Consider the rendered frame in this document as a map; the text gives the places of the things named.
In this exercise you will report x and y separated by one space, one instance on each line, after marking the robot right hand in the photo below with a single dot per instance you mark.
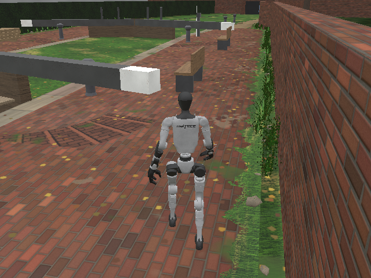
205 153

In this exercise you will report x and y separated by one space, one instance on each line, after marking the robot right upper arm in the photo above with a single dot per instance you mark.
205 130

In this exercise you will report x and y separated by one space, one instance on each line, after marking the robot left forearm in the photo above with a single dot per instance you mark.
156 158

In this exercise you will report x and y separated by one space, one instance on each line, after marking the robot left upper arm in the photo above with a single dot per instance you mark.
167 122

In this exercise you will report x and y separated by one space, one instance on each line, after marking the robot right foot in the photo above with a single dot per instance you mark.
199 245

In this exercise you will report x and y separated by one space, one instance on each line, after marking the robot right forearm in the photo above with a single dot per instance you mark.
210 148

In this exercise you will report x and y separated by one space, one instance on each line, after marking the robot torso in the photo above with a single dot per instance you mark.
185 138

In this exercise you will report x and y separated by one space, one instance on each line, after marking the robot left hand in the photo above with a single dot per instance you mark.
151 173

